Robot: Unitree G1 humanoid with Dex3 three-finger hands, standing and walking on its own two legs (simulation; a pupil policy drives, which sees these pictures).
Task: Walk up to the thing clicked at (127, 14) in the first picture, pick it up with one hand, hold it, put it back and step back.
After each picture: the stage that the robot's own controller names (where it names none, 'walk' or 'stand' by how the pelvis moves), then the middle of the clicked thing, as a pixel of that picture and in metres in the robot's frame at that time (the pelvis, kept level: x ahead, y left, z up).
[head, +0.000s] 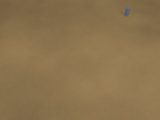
stand; (127, 12) +2.08 -0.67 -0.72
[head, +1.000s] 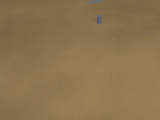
walk; (99, 19) +2.02 -0.13 -0.68
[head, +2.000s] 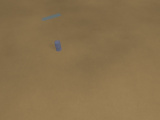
walk; (58, 45) +1.35 +0.34 -0.71
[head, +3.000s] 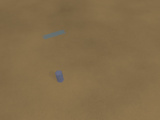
walk; (59, 76) +0.91 +0.29 -0.72
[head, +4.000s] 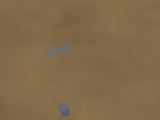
walk; (64, 110) +0.54 +0.20 -0.71
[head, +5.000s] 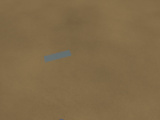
stand; out of the picture +0.41 +0.16 -0.70
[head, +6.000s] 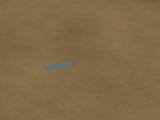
stand; out of the picture +0.37 +0.15 -0.72
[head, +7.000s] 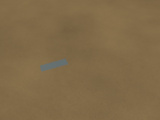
stand; out of the picture +0.37 +0.17 -0.72
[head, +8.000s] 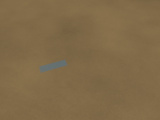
stand; out of the picture +0.37 +0.17 -0.73
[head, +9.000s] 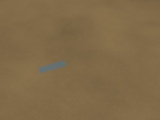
stand; out of the picture +0.36 +0.17 -0.73
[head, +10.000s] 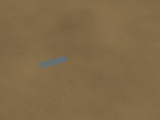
go down; out of the picture +0.36 +0.17 -0.72
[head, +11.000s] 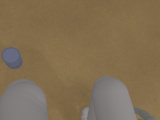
go down; (12, 59) +0.43 +0.23 -0.29
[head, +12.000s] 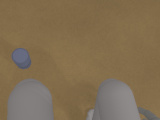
close in; (22, 59) +0.43 +0.23 -0.30
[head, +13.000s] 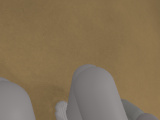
close in; out of the picture +0.40 +0.27 -0.22
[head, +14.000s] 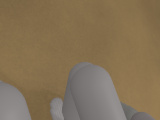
close; out of the picture +0.40 +0.28 -0.22
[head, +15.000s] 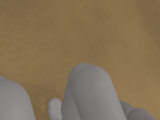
lift; out of the picture +0.38 +0.26 -0.23
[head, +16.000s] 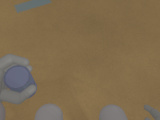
lift; (22, 83) +0.33 +0.19 -0.01
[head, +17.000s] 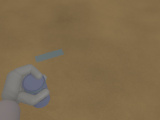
hold; (37, 91) +0.32 +0.16 +0.02
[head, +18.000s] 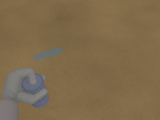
hold; (36, 91) +0.33 +0.17 +0.00
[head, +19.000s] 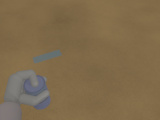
crouch; (38, 93) +0.32 +0.16 +0.00
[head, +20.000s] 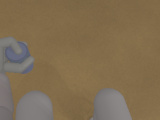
crouch; (20, 58) +0.42 +0.19 -0.10
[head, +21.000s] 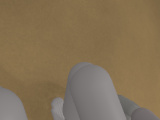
lower; out of the picture +0.41 +0.30 -0.22
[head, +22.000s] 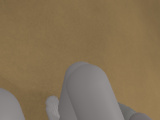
lower; out of the picture +0.42 +0.30 -0.23
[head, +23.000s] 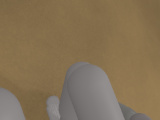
lower; out of the picture +0.42 +0.30 -0.23
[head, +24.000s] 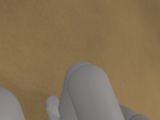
lower; out of the picture +0.42 +0.30 -0.23
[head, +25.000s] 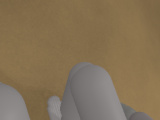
loosen; out of the picture +0.41 +0.29 -0.23
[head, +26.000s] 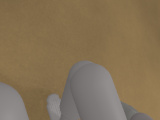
withdraw; out of the picture +0.41 +0.28 -0.23
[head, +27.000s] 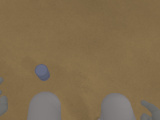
walk; (42, 73) +0.44 +0.21 -0.42
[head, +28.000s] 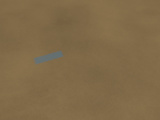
stand; out of the picture +0.38 +0.16 -0.66
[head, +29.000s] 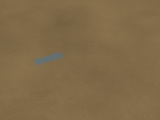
stand; out of the picture +0.39 +0.17 -0.67
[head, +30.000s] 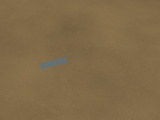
stand; out of the picture +0.39 +0.16 -0.70
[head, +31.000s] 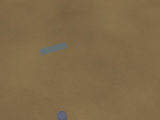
walk; (62, 117) +0.42 +0.14 -0.70
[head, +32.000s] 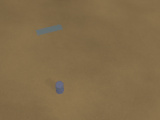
walk; (59, 87) +0.63 +0.13 -0.71
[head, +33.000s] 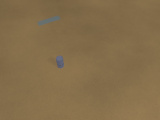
walk; (60, 62) +0.95 +0.26 -0.69
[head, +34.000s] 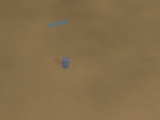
stand; (65, 63) +1.02 +0.16 -0.71
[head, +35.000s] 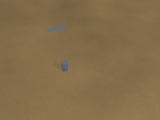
stand; (64, 66) +1.04 +0.18 -0.73
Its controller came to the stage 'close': yes
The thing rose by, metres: 0.70
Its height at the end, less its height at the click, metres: +0.00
